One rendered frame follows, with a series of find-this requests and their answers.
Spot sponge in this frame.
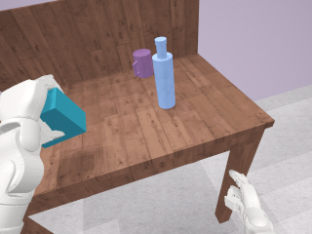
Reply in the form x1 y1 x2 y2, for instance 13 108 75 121
40 87 87 148

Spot left robot forearm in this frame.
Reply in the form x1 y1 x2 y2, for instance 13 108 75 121
0 117 44 234

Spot right robot forearm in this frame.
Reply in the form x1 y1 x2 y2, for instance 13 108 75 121
243 207 275 234

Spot robot right hand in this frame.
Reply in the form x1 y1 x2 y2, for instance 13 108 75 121
224 170 261 215

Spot table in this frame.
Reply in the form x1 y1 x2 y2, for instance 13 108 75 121
0 0 275 234

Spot robot left hand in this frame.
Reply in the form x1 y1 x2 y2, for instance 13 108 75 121
0 74 65 145

